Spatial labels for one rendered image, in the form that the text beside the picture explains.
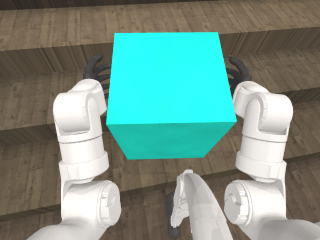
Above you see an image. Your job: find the robot left upper arm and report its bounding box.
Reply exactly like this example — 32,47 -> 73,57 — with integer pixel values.
26,180 -> 122,240

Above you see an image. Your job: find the robot left hand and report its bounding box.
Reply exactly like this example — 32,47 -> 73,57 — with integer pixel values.
83,53 -> 112,99

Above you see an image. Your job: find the carton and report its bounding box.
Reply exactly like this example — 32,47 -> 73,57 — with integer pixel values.
106,32 -> 237,160

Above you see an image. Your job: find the left robot forearm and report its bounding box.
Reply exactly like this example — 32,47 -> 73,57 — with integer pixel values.
53,79 -> 109,218

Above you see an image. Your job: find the right robot thigh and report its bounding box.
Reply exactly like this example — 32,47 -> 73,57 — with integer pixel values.
177,173 -> 233,240

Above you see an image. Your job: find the right robot forearm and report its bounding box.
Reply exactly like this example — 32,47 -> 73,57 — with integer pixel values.
232,81 -> 293,210

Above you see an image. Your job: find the robot right upper arm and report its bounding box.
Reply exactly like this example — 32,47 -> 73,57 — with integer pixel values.
224,179 -> 320,240

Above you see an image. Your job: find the robot right hand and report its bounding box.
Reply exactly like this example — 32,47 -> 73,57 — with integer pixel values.
225,56 -> 252,99

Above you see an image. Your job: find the robot right foot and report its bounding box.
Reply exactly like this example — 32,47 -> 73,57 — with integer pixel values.
166,191 -> 181,239

